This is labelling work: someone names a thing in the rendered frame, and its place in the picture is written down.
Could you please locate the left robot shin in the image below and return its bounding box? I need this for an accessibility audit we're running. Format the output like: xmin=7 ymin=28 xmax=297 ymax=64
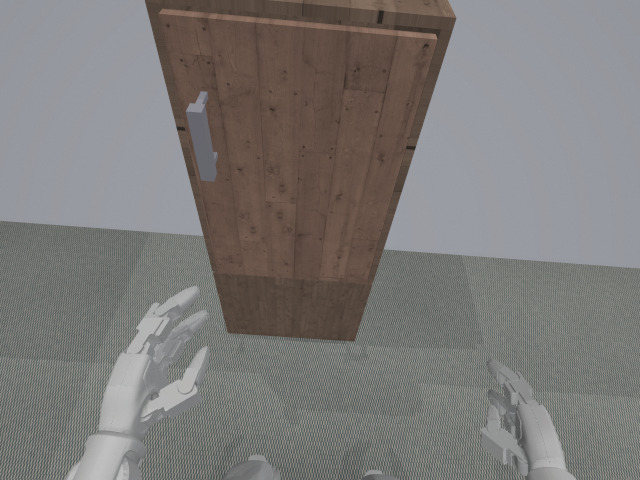
xmin=248 ymin=455 xmax=268 ymax=463

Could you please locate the robot left thigh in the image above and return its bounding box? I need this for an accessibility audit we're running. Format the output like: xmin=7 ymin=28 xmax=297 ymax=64
xmin=221 ymin=460 xmax=280 ymax=480

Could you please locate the right robot hand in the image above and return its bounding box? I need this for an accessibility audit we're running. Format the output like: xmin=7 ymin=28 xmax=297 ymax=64
xmin=481 ymin=359 xmax=567 ymax=478

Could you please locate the left robot forearm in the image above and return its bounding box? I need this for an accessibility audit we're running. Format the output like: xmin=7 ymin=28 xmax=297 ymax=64
xmin=65 ymin=431 xmax=147 ymax=480

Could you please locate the cupboard door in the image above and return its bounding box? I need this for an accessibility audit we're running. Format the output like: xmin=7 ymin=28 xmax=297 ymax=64
xmin=159 ymin=9 xmax=438 ymax=283

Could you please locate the handle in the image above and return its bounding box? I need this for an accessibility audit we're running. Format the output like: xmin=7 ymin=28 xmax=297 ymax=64
xmin=186 ymin=91 xmax=218 ymax=182

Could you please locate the left robot hand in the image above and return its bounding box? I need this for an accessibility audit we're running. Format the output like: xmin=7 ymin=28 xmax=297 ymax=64
xmin=98 ymin=286 xmax=210 ymax=441

